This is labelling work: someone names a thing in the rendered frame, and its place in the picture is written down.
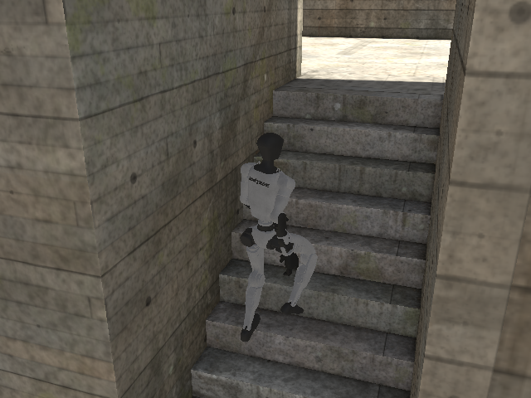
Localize stairs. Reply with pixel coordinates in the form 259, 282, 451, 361
191, 90, 443, 398

